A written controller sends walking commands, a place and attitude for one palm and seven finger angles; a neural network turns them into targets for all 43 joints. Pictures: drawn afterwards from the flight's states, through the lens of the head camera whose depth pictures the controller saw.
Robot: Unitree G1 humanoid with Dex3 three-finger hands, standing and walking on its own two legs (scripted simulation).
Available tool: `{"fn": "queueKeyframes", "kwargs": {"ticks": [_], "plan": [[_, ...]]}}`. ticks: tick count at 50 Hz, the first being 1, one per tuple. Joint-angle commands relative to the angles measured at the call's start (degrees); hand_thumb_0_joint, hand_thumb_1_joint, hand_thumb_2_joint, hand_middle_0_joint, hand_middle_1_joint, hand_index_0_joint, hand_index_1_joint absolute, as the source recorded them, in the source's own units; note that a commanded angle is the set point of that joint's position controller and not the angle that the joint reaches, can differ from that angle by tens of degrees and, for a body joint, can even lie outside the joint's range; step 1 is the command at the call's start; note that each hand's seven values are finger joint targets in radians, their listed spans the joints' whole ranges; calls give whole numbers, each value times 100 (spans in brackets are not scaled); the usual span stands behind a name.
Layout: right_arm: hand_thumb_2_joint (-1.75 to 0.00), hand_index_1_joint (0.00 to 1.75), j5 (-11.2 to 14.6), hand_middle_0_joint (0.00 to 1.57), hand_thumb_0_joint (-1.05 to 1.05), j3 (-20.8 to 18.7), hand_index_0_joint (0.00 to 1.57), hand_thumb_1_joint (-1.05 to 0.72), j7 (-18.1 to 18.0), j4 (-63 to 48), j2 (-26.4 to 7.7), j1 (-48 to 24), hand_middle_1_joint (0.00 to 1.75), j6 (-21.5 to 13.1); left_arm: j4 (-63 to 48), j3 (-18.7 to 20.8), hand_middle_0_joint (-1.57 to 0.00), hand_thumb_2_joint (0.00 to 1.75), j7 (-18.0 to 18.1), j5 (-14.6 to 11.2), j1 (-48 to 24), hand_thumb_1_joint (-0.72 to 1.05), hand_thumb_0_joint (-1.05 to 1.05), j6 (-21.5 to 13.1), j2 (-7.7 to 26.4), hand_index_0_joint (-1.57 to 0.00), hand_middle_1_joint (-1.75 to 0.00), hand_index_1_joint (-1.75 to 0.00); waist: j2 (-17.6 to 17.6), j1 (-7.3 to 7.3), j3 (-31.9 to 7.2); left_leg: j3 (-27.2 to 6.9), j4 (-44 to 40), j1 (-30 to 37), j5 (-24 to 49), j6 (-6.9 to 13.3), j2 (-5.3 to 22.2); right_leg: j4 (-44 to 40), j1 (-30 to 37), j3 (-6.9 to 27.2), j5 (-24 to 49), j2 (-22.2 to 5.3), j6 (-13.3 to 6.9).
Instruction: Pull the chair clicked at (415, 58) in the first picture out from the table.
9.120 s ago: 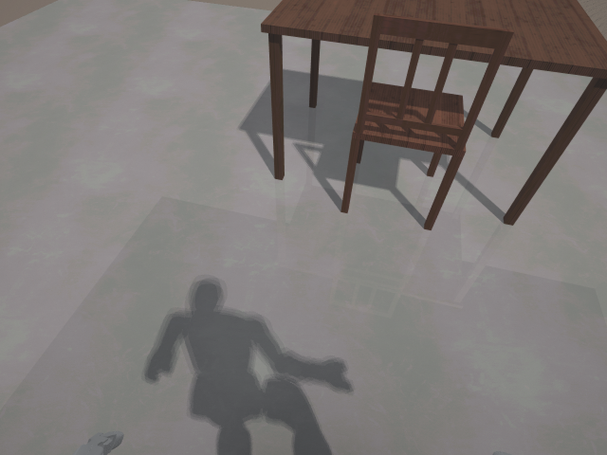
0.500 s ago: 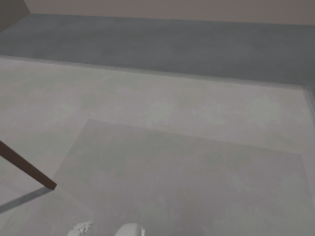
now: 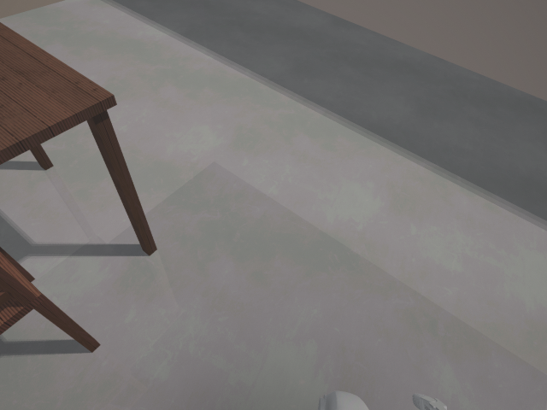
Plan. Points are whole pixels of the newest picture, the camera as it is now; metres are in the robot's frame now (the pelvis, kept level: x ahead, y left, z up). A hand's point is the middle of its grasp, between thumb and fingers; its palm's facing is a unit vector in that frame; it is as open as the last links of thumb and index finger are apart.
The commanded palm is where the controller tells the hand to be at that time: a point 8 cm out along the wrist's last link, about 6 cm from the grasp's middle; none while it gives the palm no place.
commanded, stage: turn to face it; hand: left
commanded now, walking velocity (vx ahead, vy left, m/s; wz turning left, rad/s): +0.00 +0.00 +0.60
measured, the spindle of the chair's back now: out of the picture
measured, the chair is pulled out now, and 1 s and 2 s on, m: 0.00 0.00 0.00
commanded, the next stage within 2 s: take the last steps up to it in 1.56 s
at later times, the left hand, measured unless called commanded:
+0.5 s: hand out of the picture +0.06 +0.16 -0.13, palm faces +0.27 -0.92 -0.30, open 7.4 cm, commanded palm none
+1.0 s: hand out of the picture -0.18 +0.19 -0.19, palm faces +0.62 -0.74 -0.26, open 7.4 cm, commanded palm none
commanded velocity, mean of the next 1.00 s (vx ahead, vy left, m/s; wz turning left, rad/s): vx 0.00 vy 0.00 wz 0.60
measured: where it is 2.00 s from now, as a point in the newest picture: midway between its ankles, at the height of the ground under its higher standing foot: outside the picture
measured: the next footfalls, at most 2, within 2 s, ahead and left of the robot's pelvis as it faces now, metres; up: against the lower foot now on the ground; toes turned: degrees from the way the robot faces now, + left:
right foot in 0.40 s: +0.06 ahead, -0.16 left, +0.00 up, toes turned +15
left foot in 0.86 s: -0.08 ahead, +0.08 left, +0.00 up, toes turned +37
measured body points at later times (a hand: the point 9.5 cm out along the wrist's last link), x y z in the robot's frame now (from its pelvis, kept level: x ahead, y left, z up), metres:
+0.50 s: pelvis -0.02 -0.06 +0.00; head +0.01 -0.09 +0.44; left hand +0.05 +0.21 -0.11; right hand +0.06 -0.32 -0.17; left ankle -0.03 +0.06 -0.68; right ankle +0.02 -0.17 -0.74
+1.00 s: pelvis -0.07 -0.02 -0.01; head -0.06 +0.03 +0.44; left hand -0.21 +0.23 -0.17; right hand +0.18 -0.16 -0.12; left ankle -0.12 +0.06 -0.74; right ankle +0.01 -0.16 -0.66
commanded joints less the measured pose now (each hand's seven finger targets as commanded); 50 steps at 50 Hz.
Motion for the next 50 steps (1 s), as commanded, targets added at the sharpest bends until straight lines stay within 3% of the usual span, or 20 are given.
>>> {"fn": "queueKeyframes", "kwargs": {"ticks": [1,10,14,17,18,19,20,21,24,26,32,37,39,41,42,43,44,45,48,50], "plan": [[-90,30,11,20,0,-394,20,-90,-62,-257,-1196,498,30,-94,-517,78,-20,90,67,-8,-163,90,0,-158,439,-20,-30,-30,827,-276,-694,-1509,-952,753,2430,439,1411,-104,-369,190,218,16,67],[-90,30,-51,20,0,-481,20,-90,-77,-161,-1177,915,30,-40,-897,29,-20,90,108,-64,-891,90,0,-221,288,-20,-30,-30,1030,-465,-762,-2591,-778,803,2331,705,1345,-1364,-106,336,-360,352,-23],[-90,30,-58,20,0,-503,20,-90,-80,-171,-1198,836,30,6,-921,0,-20,90,135,-110,-698,90,0,-258,245,-20,-30,-30,1160,-373,-916,-2856,-579,474,2692,642,1189,-2340,701,317,-391,620,-145],[-90,30,-23,20,0,-526,20,-90,-50,-182,-1122,695,30,40,-816,32,-20,90,170,-150,-231,90,0,-303,280,-20,-30,-30,1049,-158,-1072,-2810,-354,-123,2150,333,863,-3746,1866,231,476,720,-239],[-90,30,24,20,0,-511,20,-90,-30,-183,-982,708,30,42,-769,58,-20,90,188,-146,-54,90,0,-350,392,-20,-30,-30,759,-67,-1119,-2636,-106,-650,1457,90,646,-4579,2638,360,967,499,-287],[-90,30,86,20,0,-465,20,-90,8,-205,-671,825,30,41,-757,140,-20,90,221,-72,51,90,0,-410,840,-20,-30,-30,-378,-18,-1206,-1870,791,-1774,-237,-324,179,-5167,3631,1426,713,-713,-604],[-90,30,43,20,0,-448,20,-90,-15,-336,-538,814,30,38,-821,179,-20,90,245,-4,28,90,0,-397,1137,-20,-30,-30,-1373,14,-984,-665,2204,-2492,-1897,-707,-496,-5286,3311,2706,1126,-2132,-1274],[-90,30,-37,20,0,-522,20,-90,-8,-312,-834,716,30,75,-869,121,-20,90,246,-31,-70,90,0,-355,1033,-20,-30,-30,-696,-53,-797,-741,3170,-2098,-1878,-652,-158,-5252,2312,2288,1164,-2187,-1560],[-90,30,-56,20,0,-544,20,-90,115,27,-733,1041,30,245,-978,-5,-20,90,200,-64,-872,90,0,-354,489,-20,-30,-30,-687,-505,-206,-437,4158,-1843,-885,-731,154,-5293,1377,963,743,-1157,-1187],[-90,30,-55,20,0,-501,20,-90,157,64,-666,1053,30,266,-921,-33,-20,90,177,-52,-704,90,0,-406,388,-20,-30,-30,-770,-454,-133,-212,4366,-1872,-548,-817,219,-5175,1458,420,1133,-967,-1134],[-90,30,-32,20,0,-435,20,-90,183,-114,-617,330,30,292,-639,42,-20,90,173,15,23,90,0,-379,616,-20,-30,-30,-771,-79,-15,89,3415,-1836,-817,-902,389,-5134,1810,192,926,-1261,-1270],[-90,30,30,20,0,-323,20,-90,182,-237,-508,-50,30,166,-478,123,-20,90,138,68,390,90,0,-348,846,-20,-30,-30,-1122,119,-439,495,1894,-1224,-1279,-823,297,-4533,2310,-118,2486,-1428,-1362],[-90,30,52,20,0,-304,20,-90,152,-239,-510,113,30,96,-416,162,-20,90,136,71,401,90,0,-330,896,-20,-30,-30,-1137,58,-672,604,1171,-766,-1198,-756,261,-4088,2392,-263,3048,-1524,-1274],[-90,30,35,20,0,-342,20,-90,142,-137,-692,544,30,34,-417,173,-20,90,107,0,328,90,0,-277,863,-20,-30,-30,-670,-224,-928,586,-128,259,16,-654,228,-3279,1910,-734,2665,-1333,-823],[-90,30,12,20,0,-443,20,-90,127,-80,-1137,828,30,-32,-494,131,-20,90,85,-49,405,90,0,-239,656,-20,-30,-30,425,-393,-1238,-334,-648,1291,999,-381,930,-2209,969,-952,1600,-946,-458],[-90,30,1,20,0,-608,20,-90,80,-73,-1807,1177,30,-68,-762,6,-20,90,39,-72,104,90,0,-230,226,-20,-30,-30,2195,-653,-1217,-2357,-781,1803,3489,378,2478,-980,-667,-926,-1667,-159,-7],[-90,30,25,20,0,-618,20,-90,50,68,-1948,1533,30,-15,-886,-39,-20,90,83,-13,-283,90,0,-159,355,-20,-30,-30,1514,-784,-1302,-2251,-601,1623,3894,785,2756,-329,-664,-299,-1783,-173,-115],[-90,30,-11,20,0,-575,20,-90,-9,59,-1777,1364,30,-46,-843,-20,-20,90,80,-4,-351,90,0,-147,286,-20,-30,-30,1317,-688,-1132,-2009,-637,1434,3754,840,2547,-73,-793,-116,-1471,-241,-149],[-90,30,-22,20,0,-400,20,-90,-99,-162,-1275,474,30,-75,-562,33,-20,90,44,-33,-265,90,0,-182,385,-20,-30,-30,1382,-358,-718,-1260,-596,903,3552,511,1646,144,-593,92,-435,-117,-104],[-90,30,-4,20,0,-355,20,-90,-92,-216,-1187,359,30,-106,-453,47,-20,90,13,-29,-70,90,0,-191,400,-20,-30,-30,1155,-245,-775,-1078,-657,898,3416,398,1422,115,-427,41,-123,-20,-59]]}}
